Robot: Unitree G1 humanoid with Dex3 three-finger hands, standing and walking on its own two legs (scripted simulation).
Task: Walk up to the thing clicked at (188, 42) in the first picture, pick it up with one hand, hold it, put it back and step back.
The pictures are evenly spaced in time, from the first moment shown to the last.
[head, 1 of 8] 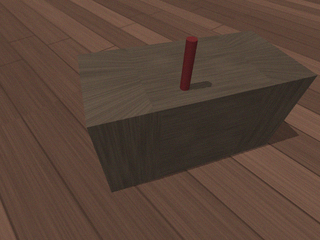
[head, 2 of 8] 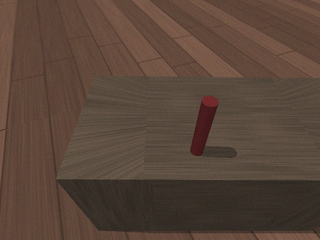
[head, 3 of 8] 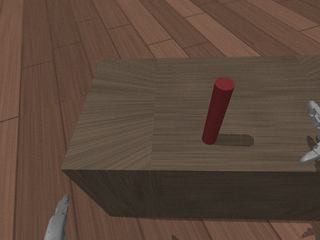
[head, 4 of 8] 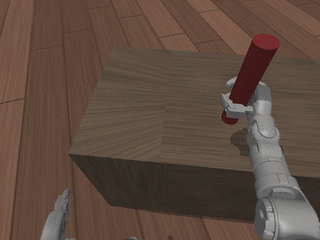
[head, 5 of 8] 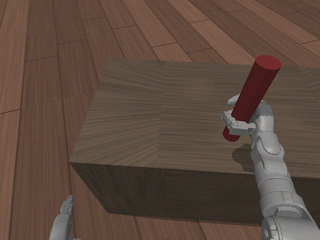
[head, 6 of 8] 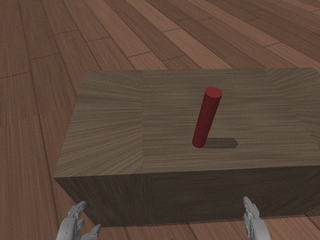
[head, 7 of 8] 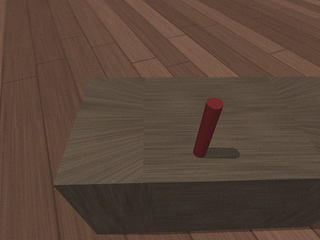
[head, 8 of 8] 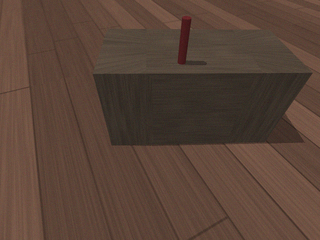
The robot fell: no
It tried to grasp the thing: yes
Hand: right
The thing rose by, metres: 0.23
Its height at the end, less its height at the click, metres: +0.00
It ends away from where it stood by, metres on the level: 0.01
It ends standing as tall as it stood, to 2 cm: yes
